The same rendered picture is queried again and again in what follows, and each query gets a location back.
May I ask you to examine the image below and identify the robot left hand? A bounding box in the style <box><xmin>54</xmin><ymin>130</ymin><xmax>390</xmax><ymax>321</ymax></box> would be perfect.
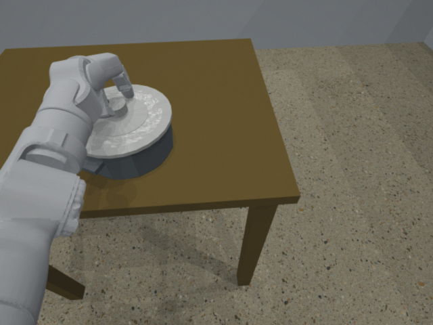
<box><xmin>87</xmin><ymin>53</ymin><xmax>134</xmax><ymax>118</ymax></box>

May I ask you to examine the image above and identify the lid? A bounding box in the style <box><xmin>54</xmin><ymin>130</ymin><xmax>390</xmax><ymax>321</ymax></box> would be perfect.
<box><xmin>86</xmin><ymin>85</ymin><xmax>172</xmax><ymax>158</ymax></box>

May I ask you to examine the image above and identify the robot left forearm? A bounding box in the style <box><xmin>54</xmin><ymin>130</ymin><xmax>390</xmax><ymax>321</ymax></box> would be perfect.
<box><xmin>0</xmin><ymin>56</ymin><xmax>106</xmax><ymax>193</ymax></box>

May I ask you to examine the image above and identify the robot left upper arm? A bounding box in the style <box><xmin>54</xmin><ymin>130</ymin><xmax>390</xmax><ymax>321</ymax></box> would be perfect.
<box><xmin>0</xmin><ymin>159</ymin><xmax>86</xmax><ymax>325</ymax></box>

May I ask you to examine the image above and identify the table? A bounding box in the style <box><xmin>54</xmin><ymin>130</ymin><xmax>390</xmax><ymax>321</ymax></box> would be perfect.
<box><xmin>0</xmin><ymin>39</ymin><xmax>300</xmax><ymax>300</ymax></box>

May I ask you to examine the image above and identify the pot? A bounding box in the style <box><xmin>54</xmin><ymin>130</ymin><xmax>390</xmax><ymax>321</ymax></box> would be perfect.
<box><xmin>82</xmin><ymin>123</ymin><xmax>173</xmax><ymax>179</ymax></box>

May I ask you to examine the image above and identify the knob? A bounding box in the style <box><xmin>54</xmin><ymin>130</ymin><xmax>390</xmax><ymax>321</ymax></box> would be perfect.
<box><xmin>108</xmin><ymin>97</ymin><xmax>128</xmax><ymax>118</ymax></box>

